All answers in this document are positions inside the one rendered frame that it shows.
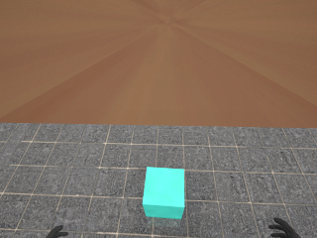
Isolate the robot right hand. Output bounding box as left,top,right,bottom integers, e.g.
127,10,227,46
268,217,301,238

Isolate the carton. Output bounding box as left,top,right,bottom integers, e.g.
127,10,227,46
142,167,185,219

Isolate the robot left hand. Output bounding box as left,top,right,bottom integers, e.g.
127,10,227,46
46,225,68,238

